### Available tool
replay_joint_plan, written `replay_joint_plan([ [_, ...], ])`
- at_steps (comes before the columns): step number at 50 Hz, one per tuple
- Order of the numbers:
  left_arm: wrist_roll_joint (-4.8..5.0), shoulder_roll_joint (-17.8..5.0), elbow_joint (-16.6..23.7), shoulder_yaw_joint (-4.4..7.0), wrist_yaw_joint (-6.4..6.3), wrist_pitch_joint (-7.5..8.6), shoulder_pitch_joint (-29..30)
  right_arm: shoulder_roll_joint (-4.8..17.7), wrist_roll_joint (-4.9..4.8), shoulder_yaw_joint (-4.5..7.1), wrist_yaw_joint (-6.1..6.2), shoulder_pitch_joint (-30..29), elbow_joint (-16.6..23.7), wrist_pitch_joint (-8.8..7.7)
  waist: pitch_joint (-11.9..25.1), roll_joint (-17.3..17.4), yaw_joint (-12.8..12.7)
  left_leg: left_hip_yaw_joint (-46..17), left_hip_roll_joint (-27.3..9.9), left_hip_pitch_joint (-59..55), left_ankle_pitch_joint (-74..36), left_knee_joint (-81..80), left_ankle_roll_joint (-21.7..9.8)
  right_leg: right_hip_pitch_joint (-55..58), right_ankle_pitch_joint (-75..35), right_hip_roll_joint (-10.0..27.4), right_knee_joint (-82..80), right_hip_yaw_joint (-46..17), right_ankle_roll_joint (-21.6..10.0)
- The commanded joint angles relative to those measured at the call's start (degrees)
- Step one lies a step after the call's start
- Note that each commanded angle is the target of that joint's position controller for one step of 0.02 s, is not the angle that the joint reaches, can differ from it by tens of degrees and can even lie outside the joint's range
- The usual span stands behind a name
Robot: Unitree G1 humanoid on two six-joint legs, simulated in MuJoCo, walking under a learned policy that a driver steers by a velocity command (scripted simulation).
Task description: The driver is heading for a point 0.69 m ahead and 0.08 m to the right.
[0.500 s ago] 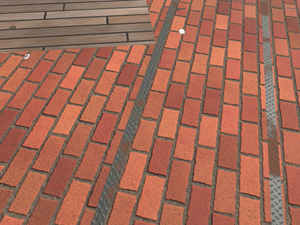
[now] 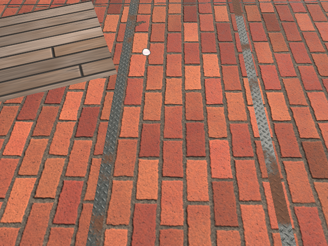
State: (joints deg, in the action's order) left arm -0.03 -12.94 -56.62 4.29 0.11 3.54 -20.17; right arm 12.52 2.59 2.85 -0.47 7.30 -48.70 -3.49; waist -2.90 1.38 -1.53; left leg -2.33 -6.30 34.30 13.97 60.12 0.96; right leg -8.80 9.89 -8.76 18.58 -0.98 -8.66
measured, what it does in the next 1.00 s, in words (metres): walks ahead, turning right: left foot, then right foot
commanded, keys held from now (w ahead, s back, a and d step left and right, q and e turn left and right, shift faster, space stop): w+e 0.52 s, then w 0.34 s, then w+q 0.02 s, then no key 0.12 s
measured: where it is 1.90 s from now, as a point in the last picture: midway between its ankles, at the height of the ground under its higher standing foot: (211, 216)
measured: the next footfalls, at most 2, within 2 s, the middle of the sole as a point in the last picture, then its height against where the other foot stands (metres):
left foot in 0.32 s outside the picture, level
right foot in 0.84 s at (232, 227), level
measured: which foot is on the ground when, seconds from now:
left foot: up 0.00-0.30, down 0.32-0.86, up 0.88-1.00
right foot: down 0.00-0.32, up 0.34-0.82, down 0.84-1.00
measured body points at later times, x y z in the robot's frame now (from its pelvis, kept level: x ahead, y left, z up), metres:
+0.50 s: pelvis +0.28 +0.04 +0.00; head +0.31 +0.05 +0.45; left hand +0.42 +0.29 -0.14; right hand +0.31 -0.25 -0.11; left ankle +0.33 +0.12 -0.74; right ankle +0.19 -0.06 -0.66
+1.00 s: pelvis +0.49 -0.09 +0.00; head +0.51 -0.12 +0.45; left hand +0.69 +0.10 -0.12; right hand +0.41 -0.34 -0.15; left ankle +0.50 +0.07 -0.66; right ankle +0.48 -0.16 -0.74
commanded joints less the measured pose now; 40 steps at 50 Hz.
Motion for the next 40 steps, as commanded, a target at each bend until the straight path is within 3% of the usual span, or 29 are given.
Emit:
replay_joint_plan([
  [1, 0.19, -7.57, 3.21, 1.3, -0.21, 0.77, -3.54, 3.9, 0.0, 0.7, -0.32, -1.02, 3.78, 1.0, 0.32, -3.71, 0.27, 2.75, 0.81, 3.96, -6.19, -5.73, 1.87, 0.94, -20.82, 14.78, -7.41, -14.6, -5.12],
  [5, -0.02, -7.96, 3.61, 1.28, -0.4, 0.31, -8.05, 4.25, -0.3, 0.32, -0.73, -8.76, 7.14, 1.01, 0.67, -4.9, -2.72, 2.44, 2.41, 7.1, -11.82, -13.58, 1.84, 6.89, -23.33, 14.47, -5.57, -16.21, -3.1],
  [10, -0.88, -8.83, 4.48, 1.39, -1.04, 0.04, -10.7, 4.72, -0.94, -0.58, -1.04, -16.23, 11.23, 0.15, -0.11, -6.02, -4.66, 2.31, 5.18, 6.61, -11.14, -22.83, 0.46, 12.87, -27.85, 15.7, -1.73, -19.36, -4.0],
  [12, -1.02, -9.81, 5.4, 1.68, -1.48, 0.09, -8.91, 5.88, -1.23, -0.5, -0.91, -14.37, 11.74, -0.43, 0.13, -6.68, -2.87, 1.45, 5.97, 0.65, -9.91, -27.44, -0.78, 12.34, -30.09, 16.29, 0.4, -20.61, -2.74],
  [13, -1.0, -10.51, 6.2, 1.85, -1.51, 0.17, -6.45, 6.75, -1.39, -0.22, -0.63, -10.5, 10.94, -0.73, 1.07, -6.96, -0.59, 1.6, 7.04, -6.43, -8.08, -30.02, -1.72, 9.8, -33.74, 15.73, 2.71, -20.12, -1.34],
  [14, -0.99, -11.23, 6.84, 2.01, -1.22, 0.41, -4.73, 8.27, -1.49, 0.42, -0.08, -4.49, 9.17, -1.08, 3.91, -6.69, 1.88, 2.25, 8.76, -15.53, -6.44, -31.26, -2.7, 7.66, -39.44, 14.43, 7.89, -19.72, 0.01],
  [15, -0.54, -11.46, 7.26, 2.06, -0.58, 0.83, -3.28, 9.87, -1.39, 1.12, 0.63, 3.65, 7.12, -1.73, 8.35, -4.23, 6.03, 1.78, 7.64, -27.04, -9.14, -34.7, -4.12, 4.44, -39.22, 11.41, 17.84, -17.56, 1.37],
  [16, 0.21, -8.44, 9.08, 1.25, 0.02, 1.35, -3.44, 13.57, -0.02, 2.03, 1.7, 12.4, 6.64, -2.18, 16.38, 0.41, 8.96, -8.87, -3.53, -40.88, 0.07, -35.38, -6.58, -3.33, -24.01, 8.15, 32.24, -15.03, 2.28],
  [17, 2.23, -2.82, 10.5, 0.22, -0.23, 0.94, -10.39, 18.33, 1.35, 3.03, 1.84, 12.96, 7.27, -1.55, 22.53, 13.96, 4.76, -33.89, -19.58, -53.52, 0.27, -39.37, -12.74, -20.52, 20.77, -0.84, 48.52, -7.73, 3.97],
  [18, -0.07, -8.16, 9.65, 0.76, -0.76, 0.12, -11.11, 14.99, 0.05, 2.92, 1.37, 10.53, 7.47, -0.67, 20.11, 9.85, 2.92, -41.64, -19.61, -48.12, 6.92, -41.82, -14.36, -25.68, 20.28, 3.82, 54.93, -6.76, 3.37],
  [19, -0.98, -8.56, 9.31, 0.93, -0.47, -0.43, -7.14, 9.45, -0.51, 1.64, 1.22, 6.38, 8.25, -0.5, 10.97, 3.03, 2.15, -32.34, -16.81, -39.2, 8.63, -43.53, -13.11, -26.4, 14.47, 6.61, 55.0, -5.93, 3.74],
  [20, -1.22, -7.53, 9.71, 0.7, 0.09, -0.63, -3.83, 6.56, -0.55, 0.85, 0.99, 4.36, 8.03, -0.65, 5.77, -0.41, 1.99, -23.41, -13.36, -32.61, 4.19, -45.35, -11.71, -25.62, 10.93, 8.46, 52.38, -5.18, 4.23],
  [22, -2.11, -6.57, 10.4, 0.68, 1.27, -1.8, -2.37, 6.1, -0.63, 0.54, 1.12, 5.44, 6.55, -1.25, 2.84, 3.79, 0.8, -12.9, -9.23, -26.66, -4.5, -47.91, -9.51, -23.27, 9.14, 10.63, 49.34, -4.14, 5.04],
  [25, -2.06, -5.58, 12.11, 0.42, 2.39, -3.14, 0.2, 6.86, -1.63, 0.89, 0.5, 8.36, 4.91, -2.9, 3.12, 4.57, 0.23, -5.94, -8.9, -26.49, -14.72, -49.57, -9.9, -24.88, 6.57, 11.43, 48.36, -3.05, 5.38],
  [28, -2.32, -4.81, 14.46, -0.07, 3.18, -3.25, 6.09, 7.16, -1.59, 1.06, 0.27, 11.0, 3.61, -3.31, 1.94, 3.69, 1.07, -1.5, -8.65, -27.64, -16.61, -51.47, -10.76, -29.8, 1.5, 12.07, 44.81, -3.17, 5.99],
  [33, -2.15, -2.92, 17.12, -1.67, 3.74, -2.39, 15.33, 7.71, -1.61, 0.99, -0.29, 13.75, 1.48, -3.15, -0.24, 3.78, 2.63, 6.05, -6.02, -27.28, -19.69, -52.47, -9.72, -26.2, -7.31, 10.97, 26.19, 0.52, 6.42],
  [36, -2.23, -3.19, 18.77, -2.21, 3.87, -2.02, 20.29, 9.23, -1.72, 1.24, -0.08, 17.25, -0.38, -2.6, -1.11, 4.01, 4.07, 6.7, -7.62, -30.25, -22.03, -51.75, -9.6, -22.78, -5.47, 10.71, 18.75, 3.91, 5.42],
  [38, -2.53, -3.93, 19.21, -2.17, 3.5, -1.72, 21.16, 10.13, -1.71, 1.39, 0.11, 19.0, -1.73, -1.81, -1.21, 4.24, 4.08, 6.44, -9.01, -34.24, -27.19, -49.21, -9.5, -21.45, -1.35, 10.05, 15.52, 5.12, 4.01],
  [40, -2.97, -4.62, 17.88, -1.8, 2.86, -1.07, 17.03, 10.99, -1.81, 1.44, 0.31, 19.39, -2.72, -1.0, 1.44, 4.74, 1.83, 7.66, -8.93, -36.92, -41.37, -41.08, -8.83, -14.47, 2.64, 7.38, 11.67, 6.66, 2.03],
])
